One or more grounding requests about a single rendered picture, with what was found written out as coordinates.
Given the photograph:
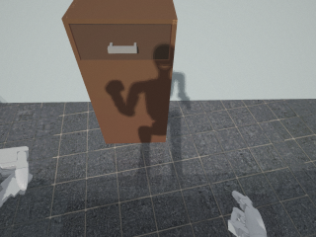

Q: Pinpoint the left robot hand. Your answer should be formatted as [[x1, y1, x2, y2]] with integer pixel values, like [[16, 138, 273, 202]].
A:
[[0, 146, 33, 207]]

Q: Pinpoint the right robot hand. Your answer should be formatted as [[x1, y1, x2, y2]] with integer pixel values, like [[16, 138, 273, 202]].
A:
[[228, 191, 268, 237]]

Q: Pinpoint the handle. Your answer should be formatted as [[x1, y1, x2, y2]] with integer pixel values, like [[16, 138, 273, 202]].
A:
[[108, 42, 137, 53]]

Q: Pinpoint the drawer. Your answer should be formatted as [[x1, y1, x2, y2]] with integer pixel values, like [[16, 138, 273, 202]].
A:
[[70, 24, 171, 60]]

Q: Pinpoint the cabinet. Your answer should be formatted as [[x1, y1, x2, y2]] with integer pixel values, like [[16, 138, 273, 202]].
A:
[[61, 0, 178, 144]]

